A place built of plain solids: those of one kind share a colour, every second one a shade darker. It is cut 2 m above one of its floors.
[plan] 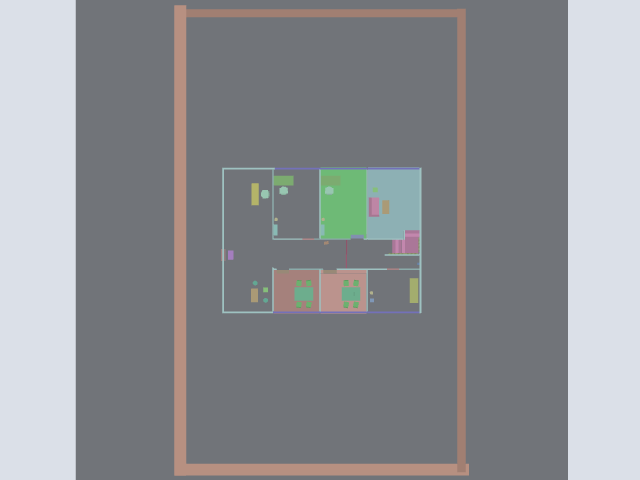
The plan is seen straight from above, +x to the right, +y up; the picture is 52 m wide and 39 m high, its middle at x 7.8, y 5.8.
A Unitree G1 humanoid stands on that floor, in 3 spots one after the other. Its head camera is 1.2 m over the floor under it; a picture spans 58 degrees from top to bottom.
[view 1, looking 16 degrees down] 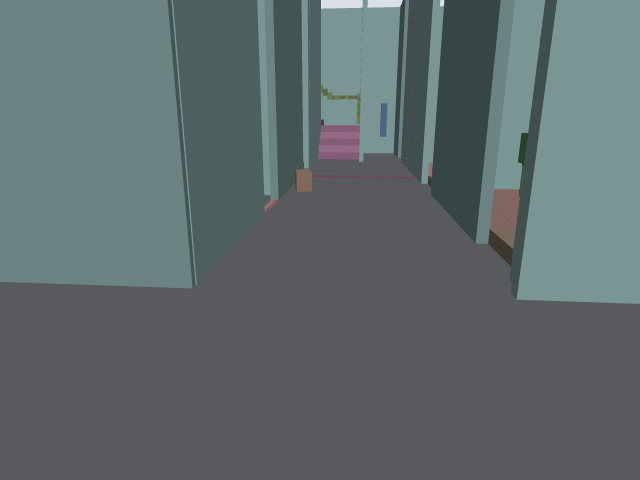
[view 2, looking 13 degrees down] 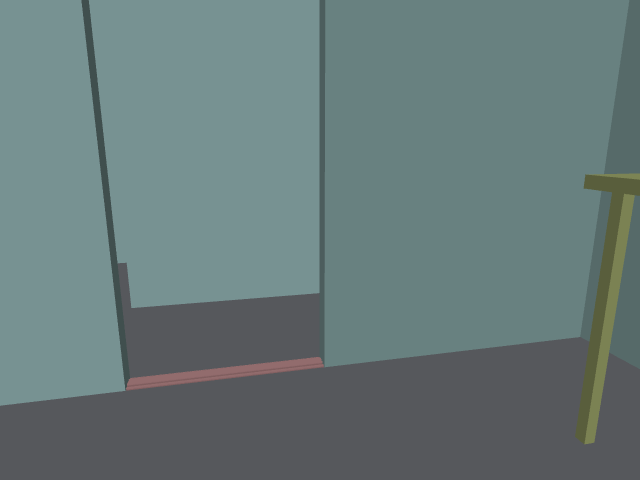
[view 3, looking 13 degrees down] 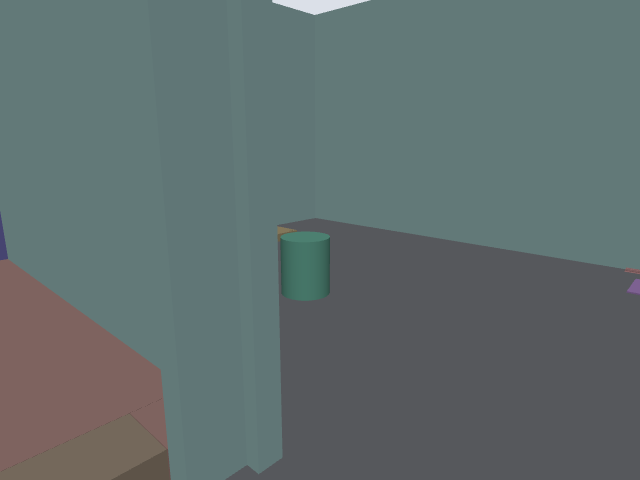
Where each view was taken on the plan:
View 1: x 1.10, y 4.65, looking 5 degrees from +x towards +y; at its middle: ground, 4.35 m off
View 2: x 13.74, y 1.30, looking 77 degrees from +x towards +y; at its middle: wall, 2.29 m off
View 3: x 4.88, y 4.65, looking -137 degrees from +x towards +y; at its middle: drum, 3.29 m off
